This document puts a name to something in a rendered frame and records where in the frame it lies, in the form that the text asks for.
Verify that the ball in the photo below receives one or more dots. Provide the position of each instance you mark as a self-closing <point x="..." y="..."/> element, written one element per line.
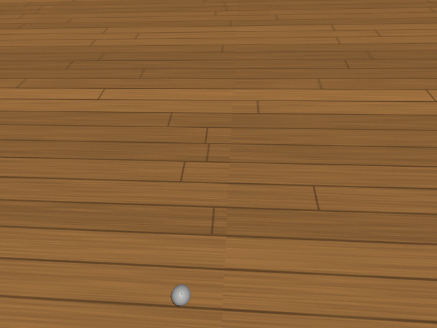
<point x="181" y="295"/>

